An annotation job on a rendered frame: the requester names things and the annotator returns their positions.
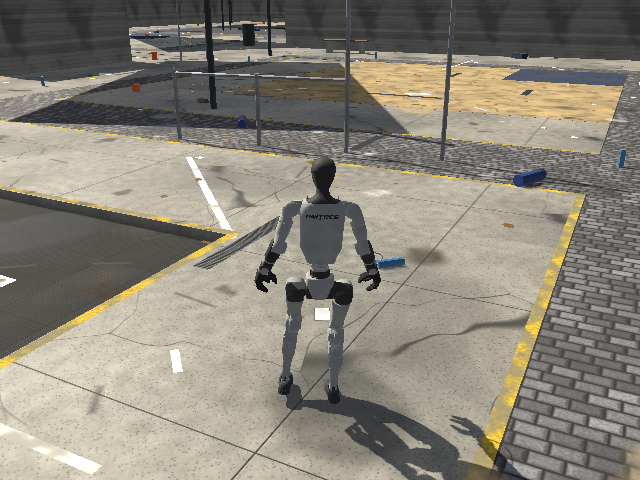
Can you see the left robot shin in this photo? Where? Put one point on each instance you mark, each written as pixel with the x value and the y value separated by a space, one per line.
pixel 288 348

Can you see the robot right upper arm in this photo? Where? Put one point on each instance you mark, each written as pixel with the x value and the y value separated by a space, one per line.
pixel 353 211

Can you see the robot left hand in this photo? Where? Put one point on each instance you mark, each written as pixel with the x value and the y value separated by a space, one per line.
pixel 259 278

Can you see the robot left upper arm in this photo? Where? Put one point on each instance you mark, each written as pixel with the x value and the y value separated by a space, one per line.
pixel 290 209

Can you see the robot right hand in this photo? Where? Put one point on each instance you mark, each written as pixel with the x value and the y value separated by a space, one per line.
pixel 366 277

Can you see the humanoid robot head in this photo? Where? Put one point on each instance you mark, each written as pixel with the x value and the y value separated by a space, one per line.
pixel 323 172

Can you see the robot right forearm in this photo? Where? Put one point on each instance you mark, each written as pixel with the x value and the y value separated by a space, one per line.
pixel 370 262

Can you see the robot left forearm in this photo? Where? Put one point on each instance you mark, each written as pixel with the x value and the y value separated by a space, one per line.
pixel 268 261

